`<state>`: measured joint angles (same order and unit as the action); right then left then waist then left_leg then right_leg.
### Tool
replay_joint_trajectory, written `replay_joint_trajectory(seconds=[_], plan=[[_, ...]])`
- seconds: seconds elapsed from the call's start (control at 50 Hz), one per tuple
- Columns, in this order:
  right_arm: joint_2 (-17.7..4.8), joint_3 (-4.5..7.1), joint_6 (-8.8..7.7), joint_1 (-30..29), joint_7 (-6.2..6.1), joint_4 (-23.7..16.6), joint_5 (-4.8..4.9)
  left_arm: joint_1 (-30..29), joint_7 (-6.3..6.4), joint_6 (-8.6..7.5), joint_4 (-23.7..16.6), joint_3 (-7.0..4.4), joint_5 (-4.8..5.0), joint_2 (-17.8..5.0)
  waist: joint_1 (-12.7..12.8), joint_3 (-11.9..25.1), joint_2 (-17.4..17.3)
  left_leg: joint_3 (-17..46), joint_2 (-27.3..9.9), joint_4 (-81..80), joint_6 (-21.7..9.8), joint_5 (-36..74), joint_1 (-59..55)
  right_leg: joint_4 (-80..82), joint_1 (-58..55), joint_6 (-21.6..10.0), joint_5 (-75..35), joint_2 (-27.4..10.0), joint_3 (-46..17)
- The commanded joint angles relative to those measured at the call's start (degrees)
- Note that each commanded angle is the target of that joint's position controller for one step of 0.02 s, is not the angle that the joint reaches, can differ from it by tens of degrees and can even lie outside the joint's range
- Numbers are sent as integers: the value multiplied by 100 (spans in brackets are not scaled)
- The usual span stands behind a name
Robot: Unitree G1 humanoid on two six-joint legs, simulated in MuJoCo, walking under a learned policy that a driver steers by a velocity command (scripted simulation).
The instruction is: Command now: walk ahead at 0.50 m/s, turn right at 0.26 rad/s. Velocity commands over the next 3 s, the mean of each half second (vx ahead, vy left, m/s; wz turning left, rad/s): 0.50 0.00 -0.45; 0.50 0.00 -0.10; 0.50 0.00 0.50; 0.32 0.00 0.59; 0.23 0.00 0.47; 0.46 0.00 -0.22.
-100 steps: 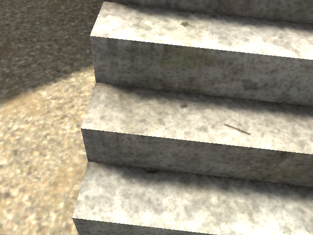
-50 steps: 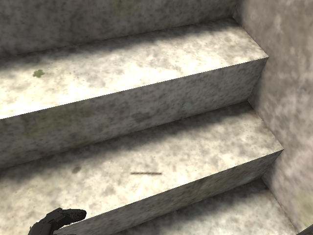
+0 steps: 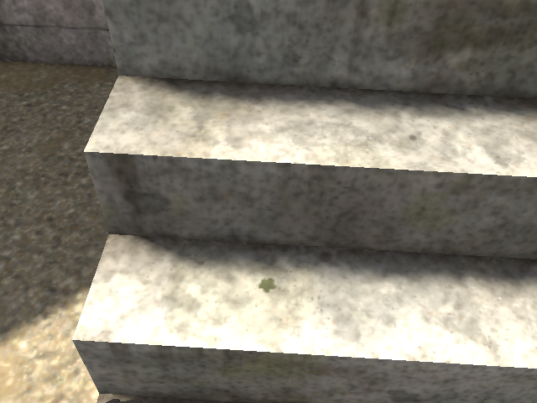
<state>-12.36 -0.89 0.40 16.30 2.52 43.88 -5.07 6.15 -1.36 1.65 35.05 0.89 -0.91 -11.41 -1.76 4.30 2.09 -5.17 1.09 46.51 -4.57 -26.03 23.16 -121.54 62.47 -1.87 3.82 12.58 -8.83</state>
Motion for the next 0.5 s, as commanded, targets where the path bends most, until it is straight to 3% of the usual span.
replay_joint_trajectory(seconds=[0.02,0.06,0.1,0.14,0.16,0.18,0.2,0.24,0.28,0.3,0.32,0.34,0.36,0.38,0.4,0.42,0.44,0.46,0.48,0.5], plan=[[-595,-66,74,-940,431,-573,-61,772,-311,81,252,-231,-45,-1042,235,475,-324,1925,-2105,-1753,-1968,5244,-601,-1608,1008,169,8,135,-635],[-535,-147,-223,420,397,-28,-43,495,-154,-67,228,-175,-153,-842,-106,374,-159,1456,-1756,-1673,-1504,4269,-2156,-1336,2183,62,3,11,-734],[-628,-114,-402,921,426,363,-1,55,-220,-166,134,-76,-216,-656,-271,114,-541,1210,-1864,-2163,-1387,3384,-2644,-1432,2620,-202,518,-224,-334],[-477,-139,-480,1114,470,549,-14,-205,-276,-199,124,-2,-89,-530,-319,-120,-776,1047,-1930,-2590,-1158,2349,-2700,-1399,2799,-459,768,-507,-95],[-417,-151,-518,1185,459,630,-71,-295,-295,-201,136,35,-48,-499,-344,-234,-836,993,-1986,-2738,-1118,2172,-2741,-1429,2932,-541,785,-589,-55],[-369,-183,-529,1316,429,747,-140,-418,-327,-199,75,100,-84,-450,-356,-280,-1012,1107,-2114,-2824,-1188,2195,-2941,-1931,3243,-642,1052,-600,-27],[-367,-186,-533,1312,429,804,-198,-581,-357,-206,-5,120,-27,-447,-362,-444,-883,1031,-2250,-2977,-1209,2274,-3062,-2051,3534,-733,1160,-625,-90],[-355,-192,-559,1326,409,976,-337,-743,-417,-195,-65,171,8,-435,-290,-618,-697,791,-2370,-3214,-1162,2110,-3227,-1933,3886,-887,1128,-755,-47],[-327,-186,-625,1056,353,1037,-444,-840,-414,-124,-151,237,69,-451,0,-493,-797,393,-2293,-3556,-1011,2156,-3013,-1626,3620,-963,1172,-953,279],[-296,-174,-613,744,447,1108,-478,-1234,-348,23,-605,287,135,-473,308,-398,-845,115,-2171,-3779,-774,2104,-2507,-12,3011,-1042,1184,-1260,550],[-335,-182,-632,721,452,1142,-463,-1598,-336,203,-846,314,57,-499,423,-276,-1034,-33,-2047,-4175,-804,2279,-1980,848,2347,-1050,1073,-1438,1085],[-368,-175,-622,711,456,1266,-441,-1756,-317,430,-1050,394,-17,-344,657,-351,-1120,-127,-1970,-4511,-779,3142,-1452,1823,1402,-1086,1004,-1479,1336],[-1046,17,-524,605,665,1707,-195,-2531,-512,780,-1591,522,126,-326,1132,-406,-1908,52,-2395,-4821,-1527,7766,-182,3303,-270,-964,3042,-897,1889],[-1189,58,-508,1022,786,2002,-287,-2445,-601,994,-1539,574,222,-302,1131,-241,-2112,276,-2565,-4319,-1724,9851,-730,4081,-461,-812,3337,-577,2041],[-1586,212,-562,335,789,1735,-163,-573,-680,900,-837,499,272,-329,1804,303,-2762,-280,-2569,-3418,-1546,12740,-1950,4171,-1136,-625,1865,-246,2274],[-1819,374,-486,-23,906,1596,-304,547,-656,783,-339,231,400,-956,2046,970,-2267,-534,-2065,-1835,-1449,13816,-2398,5550,-1781,-698,855,162,2223],[-1280,359,-259,678,980,1780,-637,1844,-597,834,559,10,102,-1166,1924,1704,-1310,-69,-1685,345,-1471,12379,-388,6163,-3999,-1121,273,410,1009],[-361,162,-42,1076,1146,1670,-860,2756,-499,665,1250,-71,-27,-1347,1510,2173,743,810,-517,2556,-1013,5223,2545,7975,-6179,-2199,959,-625,-2023],[-826,334,-530,-719,333,48,486,1288,62,263,1025,-517,-23,-1478,886,1900,431,595,406,4718,-151,2534,1335,8868,-5009,-1809,4797,-1382,-4097],[-114,106,-581,-1062,86,-288,312,818,235,152,1228,-441,-103,-1227,518,955,636,1076,269,5682,-74,2410,1939,9080,-3833,-1438,5392,-1206,-3583]])
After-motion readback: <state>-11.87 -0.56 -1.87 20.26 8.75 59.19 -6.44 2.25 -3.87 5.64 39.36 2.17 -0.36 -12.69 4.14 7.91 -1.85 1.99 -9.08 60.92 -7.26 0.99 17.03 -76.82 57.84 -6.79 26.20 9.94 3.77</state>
